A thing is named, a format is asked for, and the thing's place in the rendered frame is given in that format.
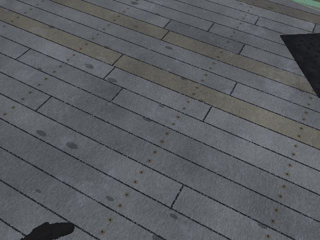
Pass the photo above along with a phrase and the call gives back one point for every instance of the robot left hand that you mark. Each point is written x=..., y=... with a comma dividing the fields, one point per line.
x=52, y=231

